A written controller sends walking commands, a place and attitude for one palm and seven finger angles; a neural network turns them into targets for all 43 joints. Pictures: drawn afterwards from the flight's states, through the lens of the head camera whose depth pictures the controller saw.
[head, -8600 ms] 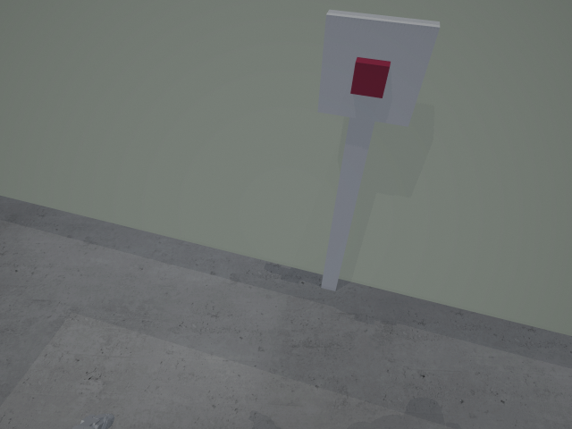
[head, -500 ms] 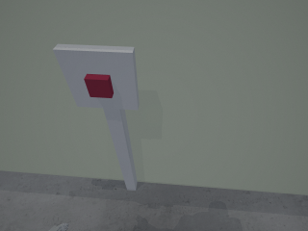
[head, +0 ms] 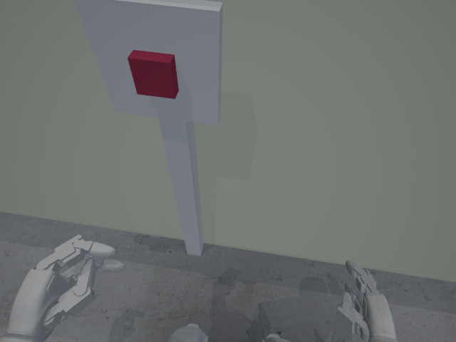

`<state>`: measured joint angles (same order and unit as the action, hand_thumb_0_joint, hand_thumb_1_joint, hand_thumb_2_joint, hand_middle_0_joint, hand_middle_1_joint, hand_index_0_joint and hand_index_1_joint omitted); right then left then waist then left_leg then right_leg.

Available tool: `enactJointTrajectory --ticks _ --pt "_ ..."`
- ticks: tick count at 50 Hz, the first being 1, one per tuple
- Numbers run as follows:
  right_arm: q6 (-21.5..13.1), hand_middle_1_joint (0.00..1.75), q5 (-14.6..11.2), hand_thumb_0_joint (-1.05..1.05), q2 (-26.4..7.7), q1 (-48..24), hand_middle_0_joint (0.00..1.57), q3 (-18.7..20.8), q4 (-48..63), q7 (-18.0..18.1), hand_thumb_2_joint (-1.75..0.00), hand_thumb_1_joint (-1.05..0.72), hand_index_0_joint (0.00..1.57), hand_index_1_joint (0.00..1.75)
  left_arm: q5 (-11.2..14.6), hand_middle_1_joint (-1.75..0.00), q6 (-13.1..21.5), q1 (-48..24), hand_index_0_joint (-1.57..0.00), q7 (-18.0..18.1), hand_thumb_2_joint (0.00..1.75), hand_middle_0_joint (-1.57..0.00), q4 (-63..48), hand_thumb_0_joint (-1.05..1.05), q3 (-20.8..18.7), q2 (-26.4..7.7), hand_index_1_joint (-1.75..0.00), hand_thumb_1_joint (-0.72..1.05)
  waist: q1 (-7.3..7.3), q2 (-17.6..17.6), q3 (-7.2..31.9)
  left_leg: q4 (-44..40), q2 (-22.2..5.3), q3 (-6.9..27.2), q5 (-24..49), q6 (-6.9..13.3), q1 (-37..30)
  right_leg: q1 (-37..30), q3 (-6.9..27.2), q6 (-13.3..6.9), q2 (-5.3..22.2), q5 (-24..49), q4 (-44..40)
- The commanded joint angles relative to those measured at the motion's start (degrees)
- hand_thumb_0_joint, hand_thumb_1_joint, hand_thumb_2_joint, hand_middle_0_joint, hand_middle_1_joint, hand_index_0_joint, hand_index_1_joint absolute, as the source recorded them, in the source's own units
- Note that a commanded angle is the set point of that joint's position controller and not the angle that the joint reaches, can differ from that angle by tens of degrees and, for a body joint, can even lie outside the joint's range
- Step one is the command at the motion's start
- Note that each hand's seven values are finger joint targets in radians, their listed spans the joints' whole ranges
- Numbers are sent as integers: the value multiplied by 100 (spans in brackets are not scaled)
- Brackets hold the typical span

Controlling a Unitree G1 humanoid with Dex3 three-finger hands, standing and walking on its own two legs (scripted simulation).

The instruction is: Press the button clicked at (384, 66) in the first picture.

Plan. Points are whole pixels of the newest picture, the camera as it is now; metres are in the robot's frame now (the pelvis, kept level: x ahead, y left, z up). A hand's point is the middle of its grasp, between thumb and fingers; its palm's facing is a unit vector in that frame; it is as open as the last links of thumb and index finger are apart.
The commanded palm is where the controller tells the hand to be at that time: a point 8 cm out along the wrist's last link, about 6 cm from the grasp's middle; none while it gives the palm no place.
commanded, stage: raise the hand and make a fist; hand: left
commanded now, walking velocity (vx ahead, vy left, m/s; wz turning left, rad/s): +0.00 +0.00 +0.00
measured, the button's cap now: (155, 74) +0.48 +0.18 +0.21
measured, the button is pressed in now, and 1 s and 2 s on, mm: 0 0 0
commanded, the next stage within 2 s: aim a knuckle at the button in 1.44 s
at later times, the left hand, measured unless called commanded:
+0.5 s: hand (65, 251) +0.21 +0.24 +0.11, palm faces -0.01 -1.00 -0.06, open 3.1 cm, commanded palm +0.18 +0.30 +0.13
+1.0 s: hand (51, 200) +0.24 +0.24 +0.19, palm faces -0.01 -1.00 -0.09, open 3.1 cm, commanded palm +0.21 +0.29 +0.20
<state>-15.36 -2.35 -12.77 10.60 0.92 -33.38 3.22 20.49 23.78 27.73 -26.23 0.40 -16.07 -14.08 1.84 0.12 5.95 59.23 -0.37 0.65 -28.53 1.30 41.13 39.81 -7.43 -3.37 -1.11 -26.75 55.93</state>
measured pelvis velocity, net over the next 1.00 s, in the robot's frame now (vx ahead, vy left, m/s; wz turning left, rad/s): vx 0.01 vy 0.03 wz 0.01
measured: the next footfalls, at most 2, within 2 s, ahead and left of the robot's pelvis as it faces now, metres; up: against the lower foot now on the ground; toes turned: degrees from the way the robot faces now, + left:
none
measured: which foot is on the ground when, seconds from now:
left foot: down 0.00-1.00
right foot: down 0.00-1.00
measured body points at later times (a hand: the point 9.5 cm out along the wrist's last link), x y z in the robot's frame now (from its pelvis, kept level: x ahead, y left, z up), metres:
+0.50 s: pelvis +0.01 +0.04 +0.03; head +0.02 +0.05 +0.48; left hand +0.20 +0.30 +0.12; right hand +0.19 -0.19 -0.03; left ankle +0.01 +0.10 -0.68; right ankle +0.01 -0.08 -0.68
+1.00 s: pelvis +0.01 +0.03 +0.05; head -0.01 +0.02 +0.50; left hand +0.24 +0.29 +0.19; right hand +0.20 -0.19 -0.01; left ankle +0.01 +0.10 -0.68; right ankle +0.01 -0.08 -0.68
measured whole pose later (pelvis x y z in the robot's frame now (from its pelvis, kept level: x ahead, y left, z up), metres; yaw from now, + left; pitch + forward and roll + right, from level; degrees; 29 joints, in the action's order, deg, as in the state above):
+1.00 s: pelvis +0.01 +0.03 +0.05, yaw +0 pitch +0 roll -2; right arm -15.6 -3.6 -13.9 13.8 -4.6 -35.0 4.9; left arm 18.5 -2.6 13.6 -18.2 -11.7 -15.7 -19.2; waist 2.6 2.7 3.6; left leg 36.4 1.9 -0.7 -19.8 3.4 16.5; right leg 15.2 -5.5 -0.7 0.0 -17.6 32.9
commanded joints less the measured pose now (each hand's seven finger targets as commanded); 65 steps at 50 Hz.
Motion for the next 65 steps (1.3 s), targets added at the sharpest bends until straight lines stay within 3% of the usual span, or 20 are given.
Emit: enactJointTrajectory --ticks 1,5,12,15,19,20,24,25,27,35,38,40,42,45,49,52,56,59,64,65 --pt "-235 30 -34 0 -734 -172 20 256 952 59 -90 -90 20 30 97 -117 36 -71 -100 220 90 -100 -1385 0 -560 -1020 -117 90 -123 339 976 -1111 17 232 1807 60 -759 -922 639 247 26 1370 -1126" --pt "-231 30 -43 0 -720 -234 20 179 1064 40 -90 -90 20 30 160 -129 -237 127 -111 388 90 -111 -1426 0 -493 -879 -129 90 -52 182 922 -1362 14 285 1704 31 -845 -1056 464 223 -24 1182 -1233" --pt "-338 30 -56 0 -777 -97 20 103 1128 17 -90 -90 20 30 -47 -150 -437 -77 -130 729 90 -130 -2032 0 -235 -889 -150 90 -95 391 799 -1716 -47 393 1671 -34 -1246 -1036 290 191 -24 1091 -1342" --pt "-344 30 -58 0 -784 -103 20 82 1113 28 -90 -90 20 30 -118 -150 -559 -150 -130 862 90 -130 -2135 0 -266 -964 -150 90 -78 295 694 -1849 -78 447 1736 -74 -1348 -1138 249 177 -38 1118 -1406" --pt "-376 30 -83 0 -788 -59 20 35 1109 35 -90 -90 20 30 -177 -150 -684 -337 -130 972 90 -130 -2462 0 -186 -951 -150 90 -65 606 653 -2043 -125 506 1869 -172 -1635 -1215 195 166 -14 1169 -1494" --pt "-369 30 -72 0 -799 -90 20 23 1085 41 -90 -90 20 30 -200 -150 -753 -401 -130 998 90 -130 -2383 0 -172 -980 -150 90 -83 466 552 -2074 -121 516 1832 -146 -1615 -1262 210 168 -31 1175 -1543" --pt "-404 30 -104 0 -818 -77 20 -19 1070 58 -90 -90 20 30 -216 -150 -970 -606 -130 1008 90 -130 -2486 0 -118 -964 -150 90 -77 600 447 -2273 -149 553 1831 -202 -1854 -1362 194 171 -15 1202 -1709" --pt "-393 30 -92 0 -830 -88 20 -36 1041 61 -90 -90 20 30 -218 -150 -1053 -663 -130 1017 90 -130 -2396 0 -123 -977 -150 90 -83 414 371 -2334 -155 597 1783 -191 -1836 -1428 187 174 -32 1196 -1755" --pt "-426 30 -102 0 -828 -94 20 -66 1062 69 -90 -90 20 30 -242 -150 -1148 -890 -130 1029 90 -130 -2661 0 -75 -1020 -150 90 -59 708 415 -2450 -162 615 1845 -225 -2047 -1516 194 166 -7 1246 -1828" --pt "-406 30 -85 0 -853 -145 20 -148 932 110 -90 -90 20 30 -171 -150 -1688 -1296 -130 991 90 -130 -2453 0 -341 -1198 -150 90 25 324 318 -2731 -142 561 2238 -231 -2343 -2020 184 171 -13 1631 -2212" --pt "-399 30 -107 0 -838 -207 20 -181 921 142 -90 -90 20 30 -158 -150 -1851 -1698 -130 937 90 -130 -2532 0 -309 -1228 -150 90 21 575 280 -2856 -121 542 2138 -221 -2514 -2081 210 173 18 1606 -2352" --pt "-398 30 -93 0 -860 -235 20 -196 892 159 -90 -90 20 30 -151 -150 -1945 -1840 -130 919 90 -130 -2479 0 -377 -1307 -150 90 32 237 316 -2890 -116 524 2170 -164 -2544 -2235 227 179 3 1669 -2438" --pt "-406 30 -110 0 -835 -281 20 -211 881 170 -90 -90 20 30 -136 -150 -2021 -2065 -130 875 90 -130 -2577 0 -414 -1363 -150 90 54 541 406 -2943 -93 495 2316 -174 -2724 -2331 241 167 32 1784 -2500" --pt "-399 30 -105 0 -839 -315 20 -232 812 193 -90 -90 20 30 -103 -150 -2179 -2242 -130 831 90 -130 -2402 0 -483 -1427 -150 90 59 329 271 -2995 -72 450 2260 -108 -2749 -2423 274 172 24 1826 -2651" --pt "-380 30 -137 0 -810 -413 20 -250 800 221 -90 -90 20 30 -73 -150 -2384 -2606 -130 809 90 -130 -2455 0 -573 -1525 -150 90 87 531 306 -3105 -39 413 2319 -96 -2926 -2558 297 172 61 1933 -2770" --pt "-340 30 -162 0 -810 -483 20 -273 786 236 -90 -90 20 30 -88 -150 -2564 -2852 -130 826 90 -130 -2382 0 -577 -1551 -150 90 87 374 213 -3199 -37 392 2173 -47 -2939 -2642 317 179 63 1827 -2884" --pt "-280 30 -173 0 -824 -515 20 -263 796 217 -90 -90 20 30 -25 -150 -2781 -2462 -130 775 90 -130 -2025 0 -559 -1378 -150 90 107 54 136 -3172 7 285 2210 3 -2861 -2738 373 211 86 1997 -2973" --pt "-258 30 -164 0 -808 -557 20 -239 865 203 -90 -90 20 30 -93 -150 -2756 -2635 -130 819 90 -130 -2383 0 -565 -1444 -150 90 106 319 255 -3160 33 250 2266 14 -2976 -2761 393 210 99 2055 -2954" --pt "-273 30 -140 0 -789 -510 20 -230 834 221 -90 -90 20 30 -108 -150 -2510 -2694 -130 900 90 -130 -2502 0 -653 -1524 -150 90 83 278 323 -3088 49 157 2377 51 -3041 -2819 459 238 105 2242 -2979" --pt "-270 30 -132 0 -805 -487 20 -227 793 228 -90 -90 20 30 -94 -150 -2497 -2672 -130 913 90 -130 -2364 0 -698 -1560 -150 90 81 -34 221 -3072 43 154 2281 69 -2917 -2839 501 261 98 2156 -3037"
